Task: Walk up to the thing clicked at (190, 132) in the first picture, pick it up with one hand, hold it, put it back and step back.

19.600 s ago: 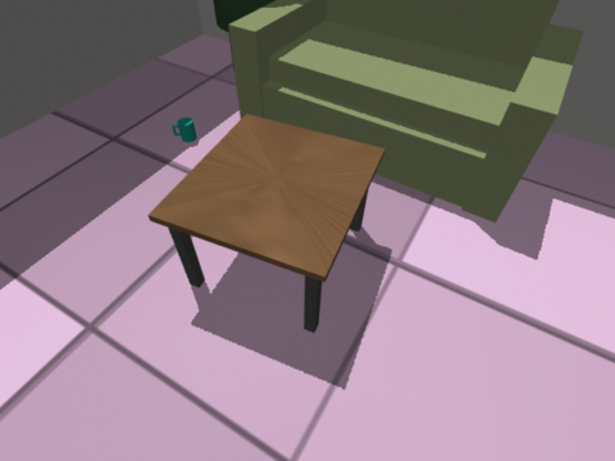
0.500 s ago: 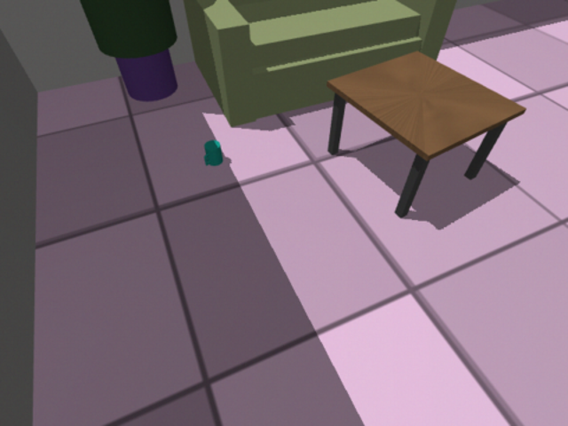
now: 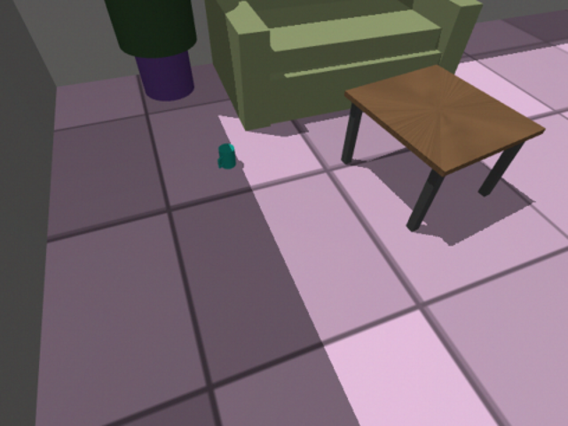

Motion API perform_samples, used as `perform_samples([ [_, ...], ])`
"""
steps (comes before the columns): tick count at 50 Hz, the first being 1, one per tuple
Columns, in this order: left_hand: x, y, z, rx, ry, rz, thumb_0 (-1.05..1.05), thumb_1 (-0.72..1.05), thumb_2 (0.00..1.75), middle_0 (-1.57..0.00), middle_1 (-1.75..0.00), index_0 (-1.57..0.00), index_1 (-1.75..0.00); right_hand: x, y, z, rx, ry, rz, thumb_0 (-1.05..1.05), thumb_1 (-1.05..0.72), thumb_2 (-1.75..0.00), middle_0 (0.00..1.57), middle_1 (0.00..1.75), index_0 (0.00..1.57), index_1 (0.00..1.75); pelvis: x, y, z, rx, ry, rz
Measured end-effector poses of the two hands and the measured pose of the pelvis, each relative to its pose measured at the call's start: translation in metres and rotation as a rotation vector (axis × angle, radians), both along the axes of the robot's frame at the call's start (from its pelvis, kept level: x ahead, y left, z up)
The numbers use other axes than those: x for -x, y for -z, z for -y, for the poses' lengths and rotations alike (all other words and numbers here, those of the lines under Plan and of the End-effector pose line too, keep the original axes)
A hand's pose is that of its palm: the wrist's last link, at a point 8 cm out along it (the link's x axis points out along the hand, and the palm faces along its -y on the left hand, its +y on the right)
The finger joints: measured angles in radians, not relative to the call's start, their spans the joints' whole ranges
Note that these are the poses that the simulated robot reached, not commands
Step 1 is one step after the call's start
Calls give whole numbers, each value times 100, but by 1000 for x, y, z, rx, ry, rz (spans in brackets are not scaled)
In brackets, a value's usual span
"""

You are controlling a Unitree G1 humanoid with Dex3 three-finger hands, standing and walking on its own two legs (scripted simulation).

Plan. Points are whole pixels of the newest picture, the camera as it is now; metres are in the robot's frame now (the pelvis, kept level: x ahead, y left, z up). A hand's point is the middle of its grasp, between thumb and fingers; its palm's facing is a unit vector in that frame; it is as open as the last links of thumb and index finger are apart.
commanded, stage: stand
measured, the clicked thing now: (225, 158) +1.49 +0.26 -0.73
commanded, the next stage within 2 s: none
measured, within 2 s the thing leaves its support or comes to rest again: neither
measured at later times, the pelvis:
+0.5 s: pelvis +0.00 +0.00 +0.00, yaw +1 degrees
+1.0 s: pelvis +0.00 +0.00 +0.00, yaw +2 degrees
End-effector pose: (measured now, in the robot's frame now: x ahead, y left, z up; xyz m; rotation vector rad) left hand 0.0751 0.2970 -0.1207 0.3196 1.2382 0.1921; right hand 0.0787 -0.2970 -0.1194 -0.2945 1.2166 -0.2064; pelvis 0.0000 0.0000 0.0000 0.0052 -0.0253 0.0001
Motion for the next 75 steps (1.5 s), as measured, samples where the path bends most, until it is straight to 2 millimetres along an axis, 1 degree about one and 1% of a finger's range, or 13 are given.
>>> perform_samples([
  [7, 5, 0, 0, -2, -16, -6, 1, 90, 90, -20, -30, -20, -30, -10, 0, -1, -3, -13, 9, 0, -90, -89, 20, 29, 20, 30, -3, 0, 1, 3, -9, 3],
  [15, 2, -2, 4, 0, -20, 13, 1, 90, 90, -20, -30, -20, -30, -13, 0, 0, -5, -20, 13, 0, -90, -89, 20, 29, 20, 30, -3, -1, 2, 3, -18, 8],
  [25, 3, -3, 6, 1, -19, 22, 0, 90, 90, -20, -30, -20, -30, -4, 1, 2, -6, -19, -1, 0, -90, -89, 20, 29, 20, 30, -1, -1, 5, 2, -23, 12],
  [36, 11, -1, 7, 3, -20, 0, 0, 90, 90, -20, -30, -20, -30, 8, 2, 5, -2, -13, -36, 0, -90, -89, 20, 29, 20, 30, 1, -1, 6, 4, -25, 8],
  [42, 13, 0, 6, 2, -22, -10, 0, 90, 90, -20, -30, -20, -30, 10, 3, 5, -1, -12, -48, 0, -90, -89, 20, 29, 20, 30, -1, 0, 5, 3, -25, 6],
  [62, 3, -3, 2, -3, -23, 10, 0, 90, 90, -20, -30, -20, -30, -8, 2, 0, -2, -29, -11, 0, -90, -89, 20, 29, 20, 30, -7, 0, 3, 2, -26, 7],
  [75, 4, -4, 2, -5, -27, 14, 0, 90, 90, -20, -30, -20, -30, -9, 1, 2, 0, -32, -7, 0, -90, -89, 20, 29, 20, 30, -8, -1, 4, 2, -28, 13],
])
